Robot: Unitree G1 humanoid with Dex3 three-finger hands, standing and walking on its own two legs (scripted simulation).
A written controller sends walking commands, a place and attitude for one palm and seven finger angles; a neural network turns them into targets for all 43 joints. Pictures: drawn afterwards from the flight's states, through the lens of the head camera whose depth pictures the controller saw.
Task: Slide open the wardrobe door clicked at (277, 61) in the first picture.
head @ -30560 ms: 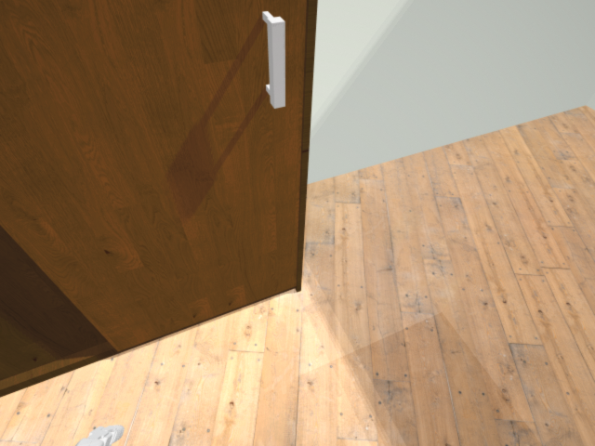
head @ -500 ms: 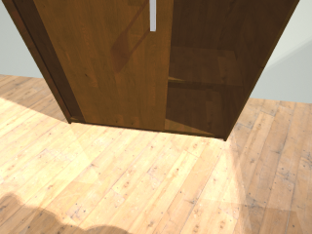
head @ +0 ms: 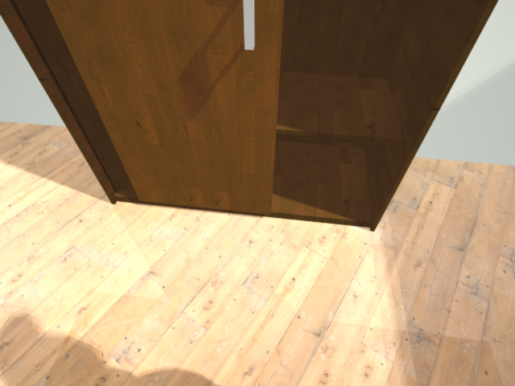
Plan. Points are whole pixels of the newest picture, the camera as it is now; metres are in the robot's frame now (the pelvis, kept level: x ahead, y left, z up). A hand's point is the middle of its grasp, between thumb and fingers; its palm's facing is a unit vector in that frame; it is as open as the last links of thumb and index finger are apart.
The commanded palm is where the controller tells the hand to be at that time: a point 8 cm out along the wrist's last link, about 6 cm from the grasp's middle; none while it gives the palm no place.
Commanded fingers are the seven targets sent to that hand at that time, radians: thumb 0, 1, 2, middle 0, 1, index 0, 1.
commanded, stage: look to check the result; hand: right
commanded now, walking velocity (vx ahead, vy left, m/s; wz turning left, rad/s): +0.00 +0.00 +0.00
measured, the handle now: (250, 13) +0.91 +0.08 +0.16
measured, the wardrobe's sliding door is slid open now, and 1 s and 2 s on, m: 0.47 0.47 0.47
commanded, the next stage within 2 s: stand and wait in 0.26 s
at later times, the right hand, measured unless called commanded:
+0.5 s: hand out of the picture +0.02 -0.17 -0.18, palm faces +0.01 +0.99 -0.17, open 7.4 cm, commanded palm none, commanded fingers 0.00 -0.90 -0.90 0.20 0.30 0.20 0.30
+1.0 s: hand out of the picture +0.03 -0.18 -0.18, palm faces +0.01 +0.98 -0.19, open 7.4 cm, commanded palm none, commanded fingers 0.00 -0.90 -0.90 0.20 0.30 0.20 0.30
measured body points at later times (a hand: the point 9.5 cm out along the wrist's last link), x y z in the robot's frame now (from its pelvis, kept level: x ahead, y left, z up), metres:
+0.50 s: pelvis +0.02 +0.00 +0.00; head +0.04 -0.01 +0.45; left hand +0.03 +0.23 -0.15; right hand +0.02 -0.22 -0.16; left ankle -0.02 +0.14 -0.74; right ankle +0.02 -0.08 -0.74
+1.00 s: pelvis +0.02 +0.00 +0.00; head +0.04 -0.01 +0.45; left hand +0.05 +0.24 -0.15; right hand +0.03 -0.23 -0.16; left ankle -0.02 +0.14 -0.74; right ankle +0.02 -0.08 -0.74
